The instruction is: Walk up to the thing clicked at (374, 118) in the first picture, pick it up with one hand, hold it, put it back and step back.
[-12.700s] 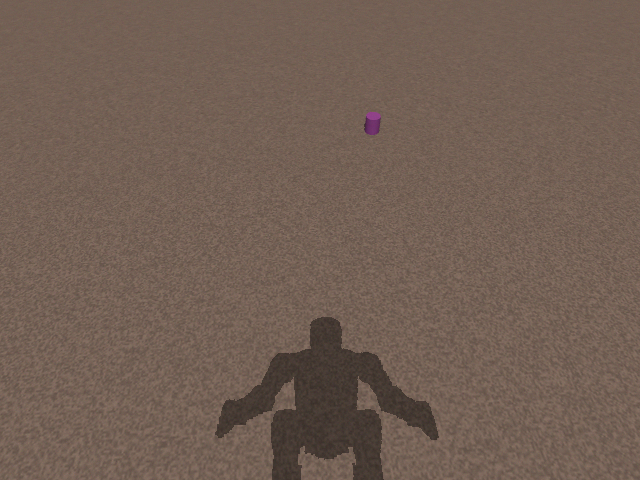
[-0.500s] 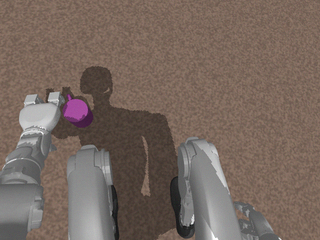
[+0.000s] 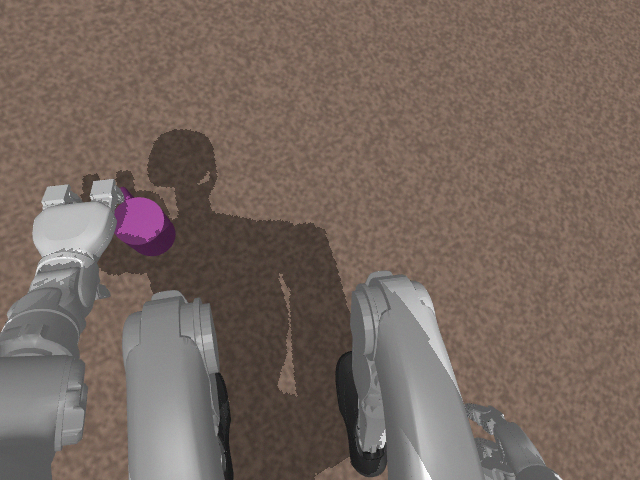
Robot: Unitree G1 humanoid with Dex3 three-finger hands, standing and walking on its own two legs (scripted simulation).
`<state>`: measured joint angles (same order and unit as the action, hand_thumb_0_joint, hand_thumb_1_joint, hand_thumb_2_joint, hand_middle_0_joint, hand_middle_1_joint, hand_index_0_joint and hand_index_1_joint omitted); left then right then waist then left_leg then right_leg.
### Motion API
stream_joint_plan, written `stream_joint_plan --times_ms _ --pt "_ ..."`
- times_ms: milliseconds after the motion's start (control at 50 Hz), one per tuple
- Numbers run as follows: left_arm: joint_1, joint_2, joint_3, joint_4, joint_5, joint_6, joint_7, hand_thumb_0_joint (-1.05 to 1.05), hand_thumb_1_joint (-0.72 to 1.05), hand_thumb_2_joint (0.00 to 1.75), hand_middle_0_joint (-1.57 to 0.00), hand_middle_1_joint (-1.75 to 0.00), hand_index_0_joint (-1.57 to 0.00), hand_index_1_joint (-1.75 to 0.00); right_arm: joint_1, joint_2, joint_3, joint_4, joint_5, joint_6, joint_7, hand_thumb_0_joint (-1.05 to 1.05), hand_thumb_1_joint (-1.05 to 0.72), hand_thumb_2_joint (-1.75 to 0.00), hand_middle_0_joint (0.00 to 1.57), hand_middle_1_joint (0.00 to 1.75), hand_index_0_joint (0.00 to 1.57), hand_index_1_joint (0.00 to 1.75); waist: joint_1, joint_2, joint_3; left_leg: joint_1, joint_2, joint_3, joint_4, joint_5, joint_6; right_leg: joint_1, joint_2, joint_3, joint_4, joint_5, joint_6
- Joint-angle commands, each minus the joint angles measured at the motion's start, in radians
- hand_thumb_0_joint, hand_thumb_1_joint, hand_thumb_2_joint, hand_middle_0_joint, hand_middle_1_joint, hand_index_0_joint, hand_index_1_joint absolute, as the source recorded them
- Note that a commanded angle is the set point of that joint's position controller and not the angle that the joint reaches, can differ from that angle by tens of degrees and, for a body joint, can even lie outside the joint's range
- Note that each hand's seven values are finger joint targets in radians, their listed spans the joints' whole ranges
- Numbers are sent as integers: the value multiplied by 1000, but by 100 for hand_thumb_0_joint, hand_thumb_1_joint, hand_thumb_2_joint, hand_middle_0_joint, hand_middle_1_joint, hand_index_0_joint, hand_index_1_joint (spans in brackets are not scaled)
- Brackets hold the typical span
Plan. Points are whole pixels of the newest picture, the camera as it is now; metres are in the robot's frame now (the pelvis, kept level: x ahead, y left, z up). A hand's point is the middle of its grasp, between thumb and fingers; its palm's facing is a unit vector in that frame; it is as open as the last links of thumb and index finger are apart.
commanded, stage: approach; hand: left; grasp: from above
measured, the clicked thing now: (141, 220) +0.48 +0.25 -0.29
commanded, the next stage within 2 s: close in in 0.36 s
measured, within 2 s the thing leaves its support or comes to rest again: neither
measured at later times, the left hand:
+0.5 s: hand (134, 209) +0.47 +0.23 -0.20, palm faces -0.45 -0.07 -0.89, open 13.3 cm
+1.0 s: hand (136, 232) +0.44 +0.24 -0.24, palm faces -0.43 -0.06 -0.90, open 13.7 cm
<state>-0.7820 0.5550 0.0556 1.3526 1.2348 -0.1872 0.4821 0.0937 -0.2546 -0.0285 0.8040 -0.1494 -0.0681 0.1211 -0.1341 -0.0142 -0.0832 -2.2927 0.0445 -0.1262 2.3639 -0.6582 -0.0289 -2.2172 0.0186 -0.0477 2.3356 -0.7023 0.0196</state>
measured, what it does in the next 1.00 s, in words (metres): stands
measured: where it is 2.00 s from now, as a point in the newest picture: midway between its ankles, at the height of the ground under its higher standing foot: (290, 443)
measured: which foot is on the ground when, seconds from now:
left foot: down 0.00-1.00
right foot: down 0.00-1.00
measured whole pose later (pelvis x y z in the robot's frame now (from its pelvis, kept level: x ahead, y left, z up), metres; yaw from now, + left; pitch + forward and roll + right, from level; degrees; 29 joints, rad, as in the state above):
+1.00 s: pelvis +0.00 +0.00 -0.03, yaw -3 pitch +31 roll -8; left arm -0.97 0.67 0.06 1.66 1.31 -0.17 0.65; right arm 0.06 -0.29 0.09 0.76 -0.23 -0.13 0.18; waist -0.28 -0.07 0.00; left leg -2.36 0.04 -0.19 2.47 -0.67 -0.03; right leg -2.26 0.03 -0.09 2.40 -0.70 0.03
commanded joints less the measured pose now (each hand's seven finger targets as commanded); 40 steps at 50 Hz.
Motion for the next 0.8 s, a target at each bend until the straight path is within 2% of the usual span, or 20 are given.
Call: stream_joint_plan --times_ms 0,100,120,180,220,240,280,320,360,420,440,460,500,540,560,600,640,680,720,780 --pt "-405 179 -21 -101 0 -8 50 0 -48 94 -6 -108 -10 -104 191 -211 -55 -12 0 -20 -15 0 -90 -89 20 30 20 30 -67 185 -626 467 -29 102 -200 94 57 260 31 -82 -275 171 -55" --pt "-553 141 -73 -37 -9 8 67 0 -46 93 -5 -111 -10 -106 215 -225 -36 3 -12 -30 -20 0 -90 -89 20 30 20 30 -115 206 -637 478 -28 87 -200 65 53 232 35 -95 -280 143 -56" --pt "-557 163 -69 -14 -3 18 74 0 -46 93 -5 -112 -10 -106 206 -226 -31 4 -12 -30 -22 0 -90 -89 20 30 20 30 -104 217 -624 487 -27 88 -208 65 50 222 36 -96 -280 139 -58" --pt "-576 169 -70 106 8 52 83 0 -45 92 -5 -112 -11 -106 217 -231 -6 3 -25 -28 -20 0 -90 -89 20 30 20 30 -139 208 -594 462 -26 88 -191 75 52 235 38 -104 -268 163 -55" --pt "-573 232 -33 160 22 80 89 0 -45 93 -6 -111 -11 -105 218 -243 9 -8 -29 -29 -14 0 -90 -89 20 30 20 30 -126 223 -580 452 -27 88 -188 92 53 233 34 -108 -249 182 -56" --pt "-564 256 -13 164 16 89 93 0 -45 93 -6 -112 -12 -106 215 -244 17 -14 -30 -25 -12 0 -90 -89 20 30 20 30 -104 256 -610 457 -28 92 -192 110 52 254 36 -106 -243 199 -57" --pt "-535 258 -6 228 14 114 90 0 -44 93 -6 -112 -12 -106 202 -243 34 -30 -37 -26 -3 0 -90 -89 20 30 20 30 -120 249 -591 442 -27 93 -177 114 56 259 38 -111 -233 214 -54" --pt "-508 292 14 206 10 130 84 0 -43 92 -7 -114 -13 -107 196 -247 45 -44 -36 -23 6 0 -90 -89 20 30 20 30 -99 259 -634 436 -31 98 -181 132 60 306 44 -108 -229 234 -54" --pt "-462 348 59 171 -13 140 78 0 -42 93 -8 -116 -14 -109 193 -245 51 -60 -32 -19 11 0 -90 -89 20 30 20 30 -68 275 -667 424 -30 107 -168 164 65 357 45 -99 -225 265 -48" --pt "-356 343 73 134 -37 143 53 0 -41 94 -8 -119 -15 -112 182 -227 45 -70 -25 -13 25 0 -90 -89 20 30 20 30 -52 234 -664 389 -26 111 -156 181 71 407 53 -93 -222 289 -41" --pt "-350 362 102 85 -50 138 44 0 -40 94 -8 -120 -15 -112 199 -234 41 -69 -26 -12 27 0 -90 -89 20 30 20 30 -53 209 -681 383 -26 110 -148 189 75 434 52 -93 -228 299 -34" --pt "-353 371 106 15 -59 130 32 0 -42 90 -6 -118 -13 -110 196 -225 35 -70 -18 -8 29 0 -90 -90 20 30 20 30 -34 229 -718 388 -26 112 -150 197 73 458 52 -84 -225 304 -36" --pt "-364 328 78 -15 -76 108 5 0 -44 88 -5 -118 -13 -109 210 -219 21 -57 -16 -8 36 0 -91 -90 20 30 20 30 -62 215 -684 377 -20 106 -138 179 73 436 51 -82 -227 291 -36" --pt "-402 265 24 -30 -83 77 -19 0 -45 88 -5 -118 -13 -110 235 -222 14 -40 -16 -6 36 0 -91 -90 20 30 20 30 -114 161 -632 319 -20 94 -124 148 78 434 55 -75 -247 265 -32" --pt "-445 267 23 -80 -92 55 -22 0 -45 87 -4 -116 -12 -108 254 -231 10 -34 -13 -8 31 0 -91 -90 20 30 20 30 -120 159 -636 325 -22 88 -127 136 77 415 52 -83 -258 248 -31" --pt "-447 228 -15 -69 -100 17 -34 0 -46 89 -5 -114 -12 -107 267 -234 0 -21 -13 -16 30 0 -91 -90 20 30 20 30 -132 137 -611 322 -15 72 -121 109 72 388 55 -86 -260 208 -35" --pt "-450 198 -44 -63 -81 -17 -31 0 -46 91 -5 -115 -12 -108 275 -243 -3 -12 -14 -22 27 0 -91 -90 20 30 20 30 -141 158 -613 364 -18 65 -122 106 61 355 56 -105 -246 200 -40" --pt "-461 211 -45 -47 -63 -40 -7 0 -46 91 -6 -114 -12 -107 271 -249 3 -13 -22 -30 27 0 -91 -90 20 30 20 30 -138 175 -595 390 -22 61 -122 97 55 321 53 -118 -241 184 -43" --pt "-467 227 -31 -63 -34 -55 32 0 -45 89 -5 -111 -11 -105 256 -252 3 -15 -25 -33 23 0 -90 -90 20 30 20 30 -117 240 -609 439 -26 60 -147 88 44 279 51 -131 -224 168 -54" --pt "-431 200 -48 109 22 -44 81 0 -44 89 -5 -111 -11 -105 225 -258 23 -15 -35 -35 25 0 -90 -90 20 30 20 30 -141 222 -525 425 -24 55 -152 68 41 218 56 -154 -209 158 -55"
